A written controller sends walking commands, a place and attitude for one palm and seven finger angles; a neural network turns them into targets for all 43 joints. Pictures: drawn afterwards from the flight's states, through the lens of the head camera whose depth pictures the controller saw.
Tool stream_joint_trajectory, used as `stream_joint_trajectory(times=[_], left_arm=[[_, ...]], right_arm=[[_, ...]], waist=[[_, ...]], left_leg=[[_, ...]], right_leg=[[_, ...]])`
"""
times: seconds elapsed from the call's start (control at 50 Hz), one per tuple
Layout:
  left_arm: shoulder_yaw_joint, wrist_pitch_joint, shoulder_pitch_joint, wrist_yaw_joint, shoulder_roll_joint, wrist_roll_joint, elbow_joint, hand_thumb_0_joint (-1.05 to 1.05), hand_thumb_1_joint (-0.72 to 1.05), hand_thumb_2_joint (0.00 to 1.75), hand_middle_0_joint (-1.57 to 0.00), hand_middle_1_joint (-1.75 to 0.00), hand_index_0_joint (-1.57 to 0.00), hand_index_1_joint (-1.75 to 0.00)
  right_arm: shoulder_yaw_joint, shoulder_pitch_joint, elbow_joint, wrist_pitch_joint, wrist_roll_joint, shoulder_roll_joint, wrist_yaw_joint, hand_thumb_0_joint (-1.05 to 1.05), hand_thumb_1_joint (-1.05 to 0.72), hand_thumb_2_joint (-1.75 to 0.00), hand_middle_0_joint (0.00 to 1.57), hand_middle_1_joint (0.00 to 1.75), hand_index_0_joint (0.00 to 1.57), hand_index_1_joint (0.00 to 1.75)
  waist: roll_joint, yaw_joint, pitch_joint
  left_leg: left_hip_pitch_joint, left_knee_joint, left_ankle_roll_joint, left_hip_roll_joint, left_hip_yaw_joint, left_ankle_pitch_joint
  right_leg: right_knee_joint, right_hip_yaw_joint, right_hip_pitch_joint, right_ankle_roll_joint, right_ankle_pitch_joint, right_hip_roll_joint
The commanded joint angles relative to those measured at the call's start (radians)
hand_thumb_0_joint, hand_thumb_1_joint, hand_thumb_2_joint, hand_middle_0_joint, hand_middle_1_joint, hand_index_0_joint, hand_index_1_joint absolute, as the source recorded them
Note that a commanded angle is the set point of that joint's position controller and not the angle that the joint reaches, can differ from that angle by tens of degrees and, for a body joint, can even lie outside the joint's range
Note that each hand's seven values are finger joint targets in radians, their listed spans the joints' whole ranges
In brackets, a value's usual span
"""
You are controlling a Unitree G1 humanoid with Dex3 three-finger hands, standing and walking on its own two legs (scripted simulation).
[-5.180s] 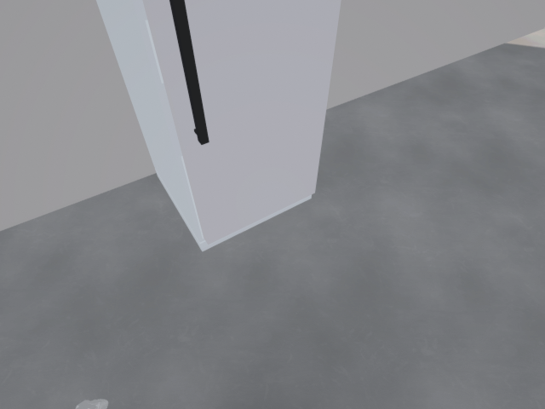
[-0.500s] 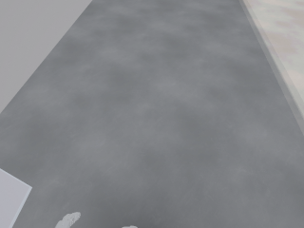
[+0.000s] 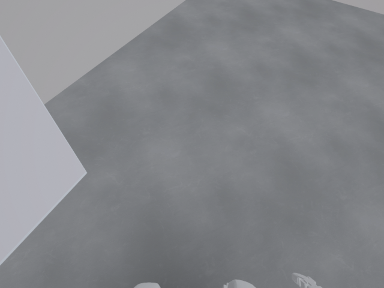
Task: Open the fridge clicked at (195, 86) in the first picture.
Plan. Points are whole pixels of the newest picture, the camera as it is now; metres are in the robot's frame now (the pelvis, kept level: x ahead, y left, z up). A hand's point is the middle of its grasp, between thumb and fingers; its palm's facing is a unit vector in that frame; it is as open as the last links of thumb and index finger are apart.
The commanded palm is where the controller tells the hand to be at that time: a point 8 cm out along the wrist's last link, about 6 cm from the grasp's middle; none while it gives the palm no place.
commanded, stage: turn to face it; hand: left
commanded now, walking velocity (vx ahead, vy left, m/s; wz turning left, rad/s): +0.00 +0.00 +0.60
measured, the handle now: out of the picture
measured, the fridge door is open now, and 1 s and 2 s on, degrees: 0 0 0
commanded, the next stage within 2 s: take the last steps up to it in 1.76 s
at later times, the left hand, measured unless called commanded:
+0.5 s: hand out of the picture +0.06 +0.18 -0.13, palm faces +0.29 -0.91 -0.28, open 7.3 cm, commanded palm none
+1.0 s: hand out of the picture -0.05 +0.25 -0.15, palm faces +0.59 -0.76 -0.27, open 7.4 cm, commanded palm none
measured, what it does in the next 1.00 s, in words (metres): steps on the spot, turning left: right foot, then left foot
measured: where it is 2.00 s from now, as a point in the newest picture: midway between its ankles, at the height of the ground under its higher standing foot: outside the picture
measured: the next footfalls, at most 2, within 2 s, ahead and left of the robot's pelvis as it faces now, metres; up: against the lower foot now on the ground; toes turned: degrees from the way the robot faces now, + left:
right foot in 0.32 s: +0.07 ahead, -0.14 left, +0.00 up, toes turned +9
left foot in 0.72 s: +0.00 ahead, +0.12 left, +0.00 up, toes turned +34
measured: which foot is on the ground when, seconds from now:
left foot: down 0.00-0.32, up 0.34-0.70, down 0.72-1.00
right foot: up 0.00-0.30, down 0.32-0.72, up 0.74-1.00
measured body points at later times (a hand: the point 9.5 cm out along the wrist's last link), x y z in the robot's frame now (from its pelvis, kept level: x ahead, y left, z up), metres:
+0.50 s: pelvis +0.01 -0.04 +0.01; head +0.05 -0.06 +0.46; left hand +0.04 +0.23 -0.11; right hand +0.15 -0.28 -0.15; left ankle -0.04 +0.09 -0.64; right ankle +0.03 -0.15 -0.73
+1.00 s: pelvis +0.01 +0.01 +0.01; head +0.03 +0.05 +0.46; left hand -0.08 +0.29 -0.13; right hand +0.23 -0.15 -0.12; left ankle -0.03 +0.09 -0.73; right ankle +0.09 -0.13 -0.66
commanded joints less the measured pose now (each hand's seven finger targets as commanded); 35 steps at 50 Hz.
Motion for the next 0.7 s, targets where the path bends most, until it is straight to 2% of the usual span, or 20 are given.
stream_joint_trajectory(times=[0.0, 0.04, 0.1, 0.14, 0.18, 0.22, 0.24, 0.26, 0.28, 0.3, 0.32, 0.34, 0.38, 0.4, 0.48, 0.56, 0.6, 0.62, 0.66, 0.68], left_arm=[[0.018, -0.044, -0.042, -0.011, 0.062, 0.0, -0.109, 0.0, 0.9, 0.9, -0.2, -0.3, -0.2, -0.3], [0.017, -0.04, -0.046, -0.011, 0.057, -0.001, -0.113, 0.0, 0.9, 0.9, -0.2, -0.3, -0.2, -0.3], [0.013, -0.043, -0.092, -0.007, 0.055, -0.003, -0.136, 0.0, 0.9, 0.9, -0.2, -0.3, -0.2, -0.3], [0.01, -0.044, -0.101, -0.004, 0.049, -0.005, -0.148, 0.0, 0.9, 0.9, -0.2, -0.3, -0.2, -0.3], [0.007, -0.047, -0.095, -0.001, 0.043, -0.008, -0.153, 0.0, 0.9, 0.9, -0.2, -0.3, -0.2, -0.3], [0.007, -0.053, -0.05, 0.001, 0.042, -0.012, -0.149, 0.0, 0.9, 0.9, -0.2, -0.3, -0.2, -0.3], [0.008, -0.058, -0.017, 0.002, 0.048, -0.012, -0.141, 0.0, 0.9, 0.9, -0.2, -0.3, -0.2, -0.3], [0.012, -0.066, 0.021, 0.006, 0.065, -0.011, -0.135, 0.0, 0.9, 0.9, -0.2, -0.3, -0.2, -0.3], [0.025, -0.08, 0.051, 0.013, 0.131, 0.002, -0.134, 0.0, 0.9, 0.9, -0.2, -0.3, -0.2, -0.3], [0.039, -0.083, 0.043, 0.018, 0.221, 0.014, -0.148, 0.0, 0.9, 0.9, -0.2, -0.3, -0.2, -0.3], [0.035, -0.077, 0.031, 0.021, 0.205, 0.005, -0.157, 0.0, 0.9, 0.9, -0.2, -0.3, -0.2, -0.3], [0.032, -0.077, -0.021, 0.021, 0.171, 0.004, -0.163, 0.0, 0.9, 0.9, -0.2, -0.3, -0.2, -0.3], [0.006, -0.079, -0.105, 0.016, 0.101, 0.004, -0.174, 0.0, 0.9, 0.9, -0.2, -0.3, -0.2, -0.3], [0.005, -0.081, -0.116, 0.017, 0.09, 0.007, -0.175, 0.0, 0.9, 0.9, -0.2, -0.3, -0.2, -0.3], [0.008, -0.081, -0.023, 0.017, 0.114, 0.011, -0.142, 0.0, 0.9, 0.9, -0.2, -0.3, -0.2, -0.3], [0.018, -0.072, 0.021, 0.013, 0.145, 0.014, -0.116, 0.0, 0.9, 0.9, -0.2, -0.3, -0.2, -0.3], [0.026, -0.069, 0.025, 0.012, 0.156, 0.016, -0.107, 0.0, 0.9, 0.9, -0.2, -0.3, -0.2, -0.3], [0.031, -0.066, 0.02, 0.012, 0.165, 0.016, -0.107, 0.0, 0.9, 0.9, -0.2, -0.3, -0.2, -0.3], [0.033, -0.06, 0.023, 0.006, 0.163, 0.005, -0.101, 0.0, 0.9, 0.9, -0.2, -0.3, -0.2, -0.3], [0.031, -0.057, 0.022, 0.001, 0.147, -0.003, -0.108, 0.0, 0.9, 0.9, -0.2, -0.3, -0.2, -0.3]], right_arm=[[-0.045, 0.027, -0.049, -0.016, -0.002, -0.202, -0.025, 0.0, -0.9, -0.9, 0.2, 0.3, 0.2, 0.3], [-0.046, 0.035, -0.046, -0.015, -0.002, -0.206, -0.024, 0.0, -0.9, -0.9, 0.2, 0.3, 0.2, 0.3], [-0.052, 0.075, -0.034, -0.011, -0.003, -0.211, -0.023, 0.0, -0.9, -0.9, 0.2, 0.3, 0.2, 0.3], [-0.057, 0.074, -0.033, -0.008, -0.005, -0.214, -0.022, 0.0, -0.9, -0.9, 0.2, 0.3, 0.2, 0.3], [-0.06, 0.059, -0.037, -0.003, -0.007, -0.214, -0.021, 0.0, -0.9, -0.9, 0.2, 0.3, 0.2, 0.3], [-0.064, 0.033, -0.048, 0.001, -0.008, -0.214, -0.02, 0.0, -0.9, -0.9, 0.2, 0.3, 0.2, 0.3], [-0.066, 0.02, -0.052, 0.002, -0.004, -0.213, -0.02, 0.0, -0.9, -0.9, 0.2, 0.3, 0.2, 0.3], [-0.065, 0.016, -0.057, 0.003, 0.002, -0.196, -0.018, 0.0, -0.9, -0.9, 0.2, 0.3, 0.2, 0.3], [-0.058, 0.039, -0.064, 0.001, 0.011, -0.139, -0.012, 0.0, -0.9, -0.9, 0.2, 0.3, 0.2, 0.3], [-0.048, 0.054, -0.093, 0.0, 0.009, -0.089, -0.007, 0.0, -0.9, -0.9, 0.2, 0.3, 0.2, 0.3], [-0.061, 0.038, -0.088, 0.01, -0.003, -0.137, -0.009, 0.0, -0.9, -0.9, 0.2, 0.3, 0.2, 0.3], [-0.064, 0.023, -0.075, 0.02, -0.004, -0.125, -0.005, 0.0, -0.9, -0.9, 0.2, 0.3, 0.2, 0.3], [-0.059, 0.053, -0.037, 0.028, -0.008, -0.12, 0.008, 0.0, -0.9, -0.9, 0.2, 0.3, 0.2, 0.3], [-0.055, 0.069, -0.027, 0.029, -0.004, -0.108, 0.013, 0.0, -0.9, -0.9, 0.2, 0.3, 0.2, 0.3], [-0.042, 0.006, -0.04, 0.034, -0.001, -0.093, 0.016, 0.0, -0.9, -0.9, 0.2, 0.3, 0.2, 0.3], [-0.029, -0.045, -0.055, 0.029, 0.003, -0.078, 0.019, 0.0, -0.9, -0.9, 0.2, 0.3, 0.2, 0.3], [-0.024, -0.041, -0.06, 0.019, 0.008, -0.075, 0.018, 0.0, -0.9, -0.9, 0.2, 0.3, 0.2, 0.3], [-0.023, -0.02, -0.057, 0.014, 0.007, -0.079, 0.016, 0.0, -0.9, -0.9, 0.2, 0.3, 0.2, 0.3], [-0.029, 0.038, -0.048, 0.005, 0.002, -0.106, 0.012, 0.0, -0.9, -0.9, 0.2, 0.3, 0.2, 0.3], [-0.045, 0.116, -0.03, -0.004, -0.002, -0.168, 0.011, 0.0, -0.9, -0.9, 0.2, 0.3, 0.2, 0.3]], waist=[[0.199, -0.031, -0.148], [0.192, -0.035, -0.153], [0.177, -0.058, -0.154], [0.178, -0.057, -0.156], [0.217, -0.049, -0.151], [0.205, -0.026, -0.161], [0.192, -0.008, -0.173], [0.152, 0.014, -0.176], [-0.026, 0.028, -0.199], [-0.266, 0.024, -0.18], [-0.182, 0.024, -0.172], [-0.18, 0.003, -0.124], [-0.104, -0.042, -0.059], [-0.117, -0.051, -0.062], [-0.134, -0.006, -0.076], [-0.17, 0.023, -0.081], [-0.187, 0.027, -0.112], [-0.194, 0.018, -0.128], [-0.13, -0.015, -0.156], [0.004, -0.062, -0.215]], left_leg=[[0.173, -0.255, 0.11, 0.22, -0.244, 0.516], [0.172, -0.264, 0.118, 0.208, -0.263, 0.472], [0.201, -0.26, 0.136, 0.216, -0.334, 0.472], [0.194, -0.251, 0.141, 0.211, -0.359, 0.467], [0.145, -0.233, 0.135, 0.198, -0.382, 0.475], [0.1, -0.201, 0.123, 0.179, -0.408, 0.484], [0.064, -0.164, 0.104, 0.16, -0.408, 0.463], [-0.018, -0.11, 0.066, 0.123, -0.394, 0.384], [-0.16, 0.038, -0.001, 0.034, -0.309, 0.17], [-0.316, 0.279, -0.082, -0.106, -0.117, -0.246], [-0.285, 0.457, -0.071, -0.045, -0.16, -0.271], [-0.28, 0.554, -0.072, -0.025, -0.157, -0.227], [-0.281, 0.635, -0.09, 0.008, -0.122, -0.089], [-0.271, 0.619, -0.099, 0.016, -0.1, -0.07], [-0.239, 0.456, -0.117, 0.019, -0.038, -0.097], [-0.172, 0.268, -0.107, 0.019, 0.021, -0.112], [-0.125, 0.164, -0.093, 0.019, 0.039, -0.121], [-0.09, 0.094, -0.087, 0.017, 0.052, -0.102], [0.062, -0.098, -0.07, -0.003, 0.072, 0.062], [0.255, -0.19, -0.036, 0.056, -0.011, 0.256]], right_leg=[[0.065, 0.072, -0.113, 0.011, 0.118, 0.009], [-0.011, 0.072, -0.088, 0.014, 0.118, 0.029], [-0.097, 0.078, -0.088, 0.014, 0.099, 0.051], [-0.153, 0.083, -0.062, 0.01, 0.092, 0.065], [-0.246, 0.079, 0.009, 0.003, 0.091, 0.083], [-0.371, 0.067, 0.106, -0.005, 0.128, 0.111], [-0.473, 0.06, 0.184, -0.007, 0.205, 0.117], [-0.617, 0.065, 0.301, -0.012, 0.305, 0.098], [-0.757, 0.223, 0.443, -0.056, 0.317, -0.067], [-0.802, 0.475, 0.467, -0.177, 0.459, -0.34], [-0.788, 0.426, 0.351, -0.237, 0.448, -0.367], [-0.794, 0.391, 0.264, -0.231, 0.4, -0.312], [-0.758, 0.198, 0.226, -0.199, 0.449, -0.206], [-0.745, 0.14, 0.233, -0.19, 0.501, -0.193], [-0.715, 0.061, 0.311, -0.198, 0.644, -0.2], [-0.677, 0.011, 0.335, -0.198, 0.726, -0.218], [-0.635, -0.007, 0.366, -0.194, 0.758, -0.235], [-0.6, -0.023, 0.372, -0.184, 0.773, -0.24], [-0.479, -0.081, 0.312, -0.125, 0.737, -0.21], [-0.307, -0.109, 0.183, -0.076, 0.632, -0.181]])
